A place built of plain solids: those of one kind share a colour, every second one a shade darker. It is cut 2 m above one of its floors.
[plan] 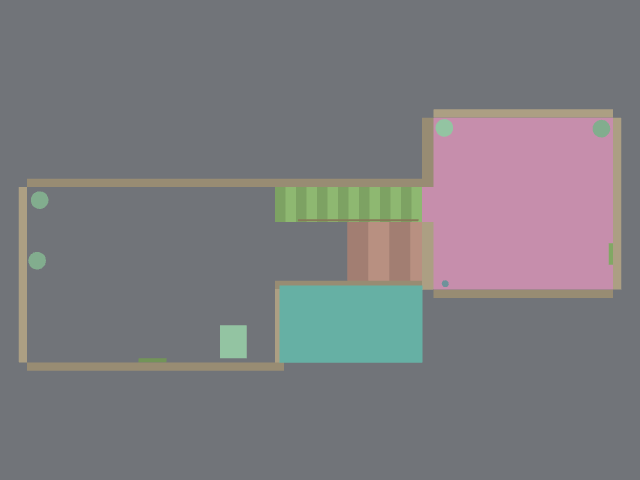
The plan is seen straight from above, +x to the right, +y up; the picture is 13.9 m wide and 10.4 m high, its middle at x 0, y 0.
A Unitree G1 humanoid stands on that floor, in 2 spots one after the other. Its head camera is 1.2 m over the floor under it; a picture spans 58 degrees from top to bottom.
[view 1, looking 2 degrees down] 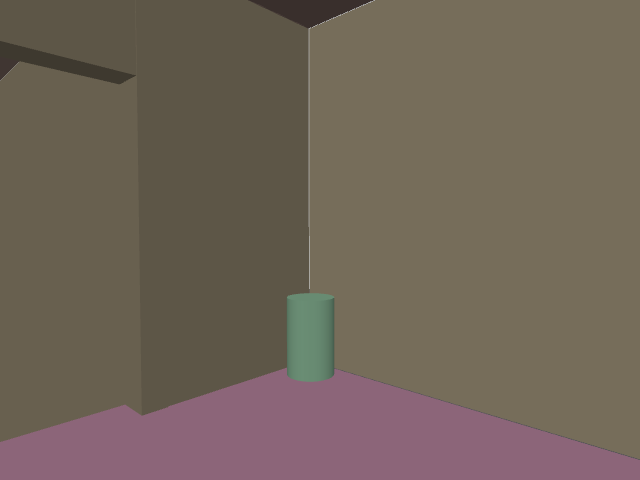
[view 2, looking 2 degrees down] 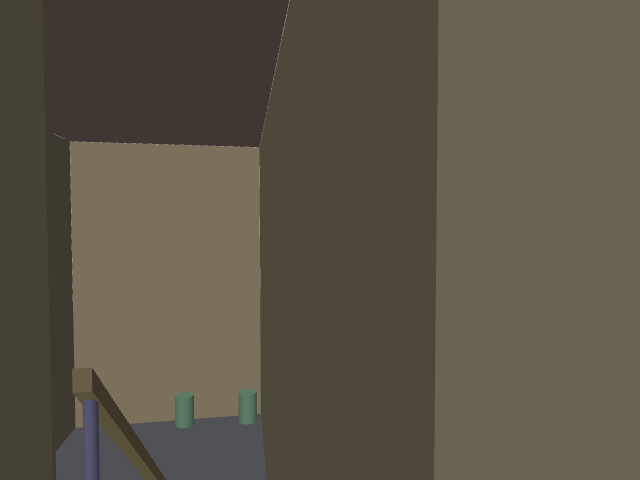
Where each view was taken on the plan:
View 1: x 5.11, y -0.05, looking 133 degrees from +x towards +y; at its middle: wall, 3.70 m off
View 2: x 3.21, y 0.80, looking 170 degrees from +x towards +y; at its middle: wall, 2.02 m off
